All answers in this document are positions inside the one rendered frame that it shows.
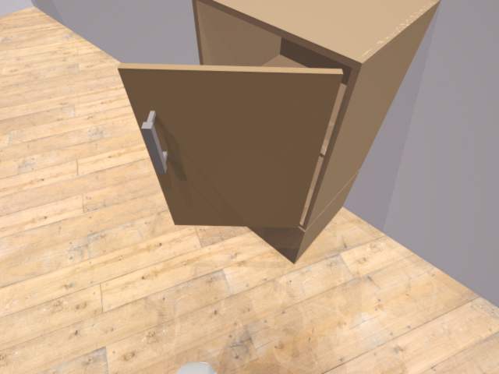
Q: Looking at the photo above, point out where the cupboard door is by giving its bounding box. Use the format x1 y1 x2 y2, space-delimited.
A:
118 63 343 228

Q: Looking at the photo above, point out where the handle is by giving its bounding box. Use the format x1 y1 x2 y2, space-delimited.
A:
141 111 168 174

